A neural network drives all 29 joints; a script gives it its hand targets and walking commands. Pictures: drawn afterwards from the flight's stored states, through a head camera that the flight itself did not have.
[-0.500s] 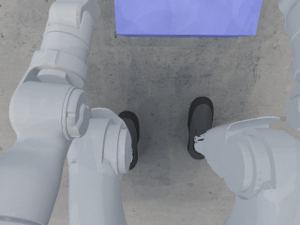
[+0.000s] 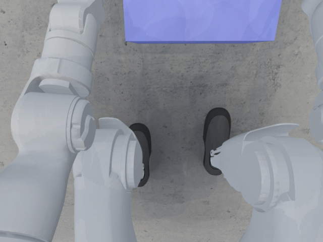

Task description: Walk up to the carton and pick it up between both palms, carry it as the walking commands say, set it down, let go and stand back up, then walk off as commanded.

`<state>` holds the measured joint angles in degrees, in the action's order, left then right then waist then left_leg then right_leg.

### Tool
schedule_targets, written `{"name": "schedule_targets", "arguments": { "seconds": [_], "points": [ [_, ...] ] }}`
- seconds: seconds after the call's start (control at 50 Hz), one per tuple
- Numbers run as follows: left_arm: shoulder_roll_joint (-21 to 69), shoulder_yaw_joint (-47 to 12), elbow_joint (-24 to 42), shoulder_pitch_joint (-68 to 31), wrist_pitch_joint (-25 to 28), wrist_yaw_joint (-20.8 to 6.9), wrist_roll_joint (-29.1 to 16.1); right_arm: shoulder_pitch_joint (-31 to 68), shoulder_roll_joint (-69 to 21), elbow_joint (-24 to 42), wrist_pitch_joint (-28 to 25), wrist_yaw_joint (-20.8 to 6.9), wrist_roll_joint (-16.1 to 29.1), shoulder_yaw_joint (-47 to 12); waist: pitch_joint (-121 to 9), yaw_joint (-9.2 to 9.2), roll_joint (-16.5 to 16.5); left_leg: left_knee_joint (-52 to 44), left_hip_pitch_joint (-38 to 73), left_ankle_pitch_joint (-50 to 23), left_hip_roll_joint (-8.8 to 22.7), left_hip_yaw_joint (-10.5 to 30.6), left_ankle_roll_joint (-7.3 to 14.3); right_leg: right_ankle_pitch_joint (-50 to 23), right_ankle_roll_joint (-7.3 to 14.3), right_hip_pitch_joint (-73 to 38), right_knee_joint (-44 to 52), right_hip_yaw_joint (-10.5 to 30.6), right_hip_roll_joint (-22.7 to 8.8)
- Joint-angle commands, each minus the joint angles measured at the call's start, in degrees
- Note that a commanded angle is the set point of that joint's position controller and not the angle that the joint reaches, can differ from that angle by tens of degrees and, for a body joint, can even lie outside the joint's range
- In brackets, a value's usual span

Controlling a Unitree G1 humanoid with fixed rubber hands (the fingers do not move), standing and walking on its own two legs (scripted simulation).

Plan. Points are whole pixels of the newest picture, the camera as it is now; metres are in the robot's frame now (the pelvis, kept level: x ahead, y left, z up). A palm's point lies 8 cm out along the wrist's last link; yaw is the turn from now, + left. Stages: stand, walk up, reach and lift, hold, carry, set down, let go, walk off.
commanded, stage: reach and lift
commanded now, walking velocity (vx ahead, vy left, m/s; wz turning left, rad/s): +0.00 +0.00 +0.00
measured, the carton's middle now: out of the picture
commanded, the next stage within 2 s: none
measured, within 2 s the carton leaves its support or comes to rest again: leaves its support in 0.18 s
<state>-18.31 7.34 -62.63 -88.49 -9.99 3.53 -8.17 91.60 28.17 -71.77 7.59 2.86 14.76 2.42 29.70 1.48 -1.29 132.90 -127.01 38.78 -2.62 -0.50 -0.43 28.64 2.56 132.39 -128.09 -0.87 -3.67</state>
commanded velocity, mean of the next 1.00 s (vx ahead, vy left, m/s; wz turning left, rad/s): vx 0.00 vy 0.00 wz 0.00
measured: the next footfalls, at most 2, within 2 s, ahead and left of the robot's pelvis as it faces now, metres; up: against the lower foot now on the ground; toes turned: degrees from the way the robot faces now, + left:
none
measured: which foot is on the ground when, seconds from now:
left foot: down 0.00-1.00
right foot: down 0.00-1.00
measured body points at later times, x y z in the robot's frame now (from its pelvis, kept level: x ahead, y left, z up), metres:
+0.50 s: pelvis -0.01 +0.01 +0.02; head +0.37 -0.03 +0.24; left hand +0.58 +0.14 -0.15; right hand +0.56 -0.22 -0.15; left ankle +0.09 +0.12 -0.31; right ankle +0.13 -0.12 -0.31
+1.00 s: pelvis -0.02 +0.00 +0.05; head +0.35 -0.03 +0.28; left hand +0.57 +0.14 -0.10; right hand +0.56 -0.21 -0.10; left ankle +0.09 +0.12 -0.31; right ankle +0.13 -0.12 -0.31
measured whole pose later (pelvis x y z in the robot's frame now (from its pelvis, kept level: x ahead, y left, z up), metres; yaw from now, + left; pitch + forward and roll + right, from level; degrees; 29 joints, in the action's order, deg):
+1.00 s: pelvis -0.02 +0.00 +0.05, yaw +0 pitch +31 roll +1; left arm -16.2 15.7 -48.1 -86.6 -19.1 13.3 -5.6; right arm 90.2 19.2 -51.4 19.4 13.4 3.3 13.7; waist 29.8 2.0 -2.4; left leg 123.2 -118.8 35.0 -2.2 -0.8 -0.5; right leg 25.2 1.5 124.0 -118.6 0.2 -1.7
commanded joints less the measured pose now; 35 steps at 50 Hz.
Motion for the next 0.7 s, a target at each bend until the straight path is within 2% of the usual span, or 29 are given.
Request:
{"name": "schedule_targets", "arguments": {
  "seconds": [0.0,0.02,0.04,0.08,0.14,0.16,0.18,0.2,0.22,0.24,0.26,0.28,0.3,0.32,0.34,0.36,0.4,0.42,0.44,0.46,0.52,0.54,0.56,0.58,0.6,0.62,0.64,0.66,0.68],
  "points": [
    [40.0,-13.1,17.4,-34.0,3.6,-11.6,-5.0,31.5,-45.2,19.0,-1.9,-13.7,3.5,-9.8,-70.1,0.26,0.7,-10.1,20.7,-23.6,-2.8,0.2,2.0,-24.3,-0.2,-47.5,3.0,3.0,5.5],
    [44.5,-15.3,18.2,-34.2,3.2,-11.6,-6.5,29.0,-44.8,17.8,-2.1,-13.0,3.7,-9.3,-69.5,2.00,-2.9,-11.2,22.2,-23.9,-3.2,-0.7,1.3,-25.9,0.2,-49.8,4.4,3.7,6.2],
    [42.1,-15.9,18.9,-35.3,3.5,-11.4,-7.5,30.3,-44.5,19.4,-2.8,-12.9,4.5,-10.1,-72.9,2.24,-0.1,-11.5,23.2,-24.8,-2.7,0.6,1.4,-25.6,-0.3,-48.4,3.0,2.0,5.7],
    [44.4,-15.6,17.8,-34.2,2.9,-10.9,-6.0,31.1,-45.2,18.8,-2.4,-13.2,2.8,-8.4,-75.6,2.45,-3.7,-10.1,26.1,-27.7,-3.2,-1.2,0.2,-27.2,0.6,-47.6,3.6,2.2,6.1],
    [44.2,-17.3,21.9,-37.6,2.3,-10.2,-8.2,40.1,-44.5,30.7,-2.4,-12.6,4.6,-11.4,-83.0,0.89,-2.1,-12.5,30.1,-27.8,-3.2,-0.3,1.6,-26.4,-0.2,-47.7,3.7,0.4,5.7],
    [44.5,-18.5,24.9,-39.3,2.5,-9.6,-8.3,37.6,-43.6,28.5,-2.4,-12.2,5.6,-9.9,-86.8,1.75,-3.3,-12.0,31.0,-29.1,-3.1,-0.6,0.9,-28.2,0.2,-49.3,3.6,-0.2,6.3],
    [40.7,-17.7,26.6,-43.7,3.4,-9.2,-9.9,38.0,-44.7,28.4,-1.4,-11.9,5.2,-11.0,-88.8,3.40,0.7,-12.0,33.6,-31.0,-3.1,-0.8,1.4,-29.7,-0.1,-52.6,4.0,0.5,5.6],
    [41.1,-18.0,24.1,-42.7,2.5,-9.0,-8.4,35.8,-46.4,21.7,-1.0,-12.1,4.9,-9.0,-88.9,2.53,-0.3,-12.9,32.0,-30.0,-2.8,-1.2,1.1,-29.8,0.2,-55.4,4.2,0.6,5.4],
    [42.6,-19.8,24.8,-41.0,2.8,-9.3,-8.9,32.6,-49.1,23.8,-0.7,-12.1,4.8,-10.2,-89.5,1.72,-3.4,-12.8,33.2,-31.3,-3.1,-2.2,0.9,-30.0,0.2,-53.4,5.0,1.7,5.9],
    [43.0,-17.5,22.5,-42.8,2.4,-9.1,-9.5,32.4,-45.6,18.9,-0.3,-12.6,3.3,-7.8,-81.2,3.30,-3.1,-12.9,28.0,-24.5,-3.2,-2.5,0.7,-24.5,0.6,-46.4,5.8,0.9,5.6],
    [45.8,-21.1,29.0,-45.0,2.6,-9.1,-11.6,34.6,-44.8,28.2,-1.0,-11.8,3.0,-8.9,-91.9,6.39,-4.2,-12.5,34.2,-28.1,-3.7,-2.0,0.2,-28.0,0.3,-52.2,5.0,0.0,6.3],
    [44.9,-19.8,26.4,-41.6,1.8,-9.0,-10.8,39.0,-42.8,29.6,-1.3,-11.7,4.3,-8.9,-95.7,2.20,-6.5,-12.5,38.8,-29.9,-3.5,-1.9,0.5,-24.9,0.2,-48.8,5.5,-1.0,6.2],
    [48.1,-19.3,25.1,-39.7,0.9,-9.3,-11.0,39.1,-43.9,32.4,-0.8,-11.5,3.3,-9.1,-98.8,5.10,-6.9,-12.1,44.0,-34.3,-3.6,-1.6,0.8,-27.5,1.0,-50.6,7.5,-0.8,6.7],
    [47.0,-17.4,21.0,-40.1,1.1,-9.7,-10.6,38.6,-44.3,27.5,-0.4,-11.5,2.0,-8.4,-89.6,6.00,0.3,-13.0,29.4,-25.5,-3.6,-2.2,0.5,-24.4,0.4,-51.9,6.7,-1.4,6.2],
    [48.5,-17.3,25.4,-43.5,0.4,-10.3,-11.4,39.2,-45.3,28.0,0.9,-11.5,0.3,-8.5,-93.4,7.67,1.3,-13.4,31.5,-23.7,-4.3,-1.8,1.0,-24.4,0.7,-55.8,7.7,-1.0,6.5],
    [46.7,-16.3,21.3,-40.7,0.2,-10.4,-9.3,37.6,-48.1,29.1,1.3,-11.8,0.8,-10.5,-89.7,4.52,3.8,-13.6,26.3,-22.0,-3.9,-1.8,1.2,-24.9,0.1,-55.0,7.5,-0.7,6.0],
    [48.6,-16.0,19.2,-37.0,-0.6,-11.0,-7.7,36.9,-47.3,29.1,1.2,-12.3,-0.5,-9.5,-88.9,4.47,2.2,-15.8,28.4,-22.2,-4.1,-0.8,1.4,-22.9,-1.2,-54.3,6.9,-2.4,5.8],
    [51.2,-14.0,14.8,-36.2,-1.7,-11.1,-6.7,38.8,-47.0,26.0,1.6,-12.9,-0.5,-7.4,-82.9,3.34,-4.0,-15.5,32.5,-22.1,-3.1,-0.7,1.4,-18.5,0.5,-45.1,8.1,-1.1,5.5],
    [50.4,-13.8,18.0,-34.3,-1.7,-11.0,-6.3,38.6,-50.0,30.5,1.6,-13.7,0.2,-9.6,-88.1,2.99,0.7,-15.3,32.3,-23.4,-3.9,-0.7,0.9,-19.6,0.5,-46.6,7.9,-1.6,6.5],
    [54.0,-15.7,19.9,-34.4,-1.7,-11.3,-8.5,39.3,-48.0,33.2,1.9,-13.6,0.6,-9.4,-91.4,5.07,-1.6,-15.1,34.8,-26.5,-3.4,-0.7,0.5,-23.6,0.8,-48.3,8.1,-1.7,6.4],
    [49.6,-14.3,25.6,-43.0,-1.3,-11.6,-6.7,38.4,-54.2,31.2,3.6,-13.8,-1.1,-9.8,-93.6,2.22,3.8,-15.1,26.9,-21.1,-4.5,-3.4,1.4,-23.8,-0.4,-57.9,9.5,-0.5,6.7],
    [48.6,-15.3,25.7,-45.0,-2.0,-11.5,-8.8,43.8,-51.7,35.2,3.9,-13.3,-0.5,-10.6,-96.3,5.12,4.2,-16.9,30.5,-21.7,-3.8,-0.6,2.0,-23.1,-0.6,-57.9,8.8,-1.9,5.8],
    [50.7,-17.1,29.1,-45.3,-2.4,-11.5,-8.5,41.5,-52.1,34.6,3.6,-13.1,0.4,-11.0,-101.8,1.82,0.4,-15.9,34.6,-23.2,-4.3,-2.9,0.9,-23.6,-0.4,-60.5,8.7,-2.0,6.8],
    [49.1,-15.8,21.8,-41.2,-2.8,-11.5,-6.7,39.5,-52.0,30.3,4.0,-13.3,0.1,-10.1,-95.1,2.53,1.8,-16.7,29.3,-22.6,-3.1,-2.1,1.0,-24.8,-0.3,-57.1,8.1,-1.3,6.3],
    [48.5,-14.6,26.8,-42.7,-2.3,-11.9,-5.7,36.9,-56.1,30.2,4.7,-13.6,0.8,-10.7,-99.0,-0.13,2.6,-16.6,28.6,-21.9,-3.9,-2.9,1.3,-24.5,0.1,-61.1,9.1,-0.4,6.6],
    [47.1,-13.3,23.6,-41.9,-2.3,-12.2,-5.6,40.6,-54.9,31.4,5.0,-13.3,-0.4,-11.0,-97.4,-0.20,2.7,-16.3,26.8,-19.8,-3.8,-3.7,1.1,-23.8,-0.6,-60.5,9.2,0.2,6.3],
    [48.4,-12.5,22.2,-38.7,-3.0,-12.6,-4.4,40.5,-58.1,30.4,5.3,-13.9,0.3,-11.1,-98.7,-3.45,1.6,-16.6,27.3,-19.5,-4.1,-4.3,1.8,-22.1,-0.2,-60.1,9.2,-0.7,6.6],
    [50.4,-14.9,31.4,-43.8,-2.3,-12.4,-7.3,43.0,-57.4,39.0,4.9,-13.5,0.6,-13.1,-108.1,0.49,4.0,-15.5,30.1,-22.8,-4.1,-3.3,1.5,-26.5,-0.6,-63.9,8.5,-0.6,7.5],
    [50.8,-14.9,28.2,-40.9,-2.9,-12.3,-6.7,41.8,-55.5,35.5,5.2,-13.3,0.7,-11.5,-106.1,-0.67,3.1,-17.0,27.6,-24.8,-3.2,-3.5,0.4,-30.8,-0.2,-65.8,9.0,-0.6,6.4]
  ]
}}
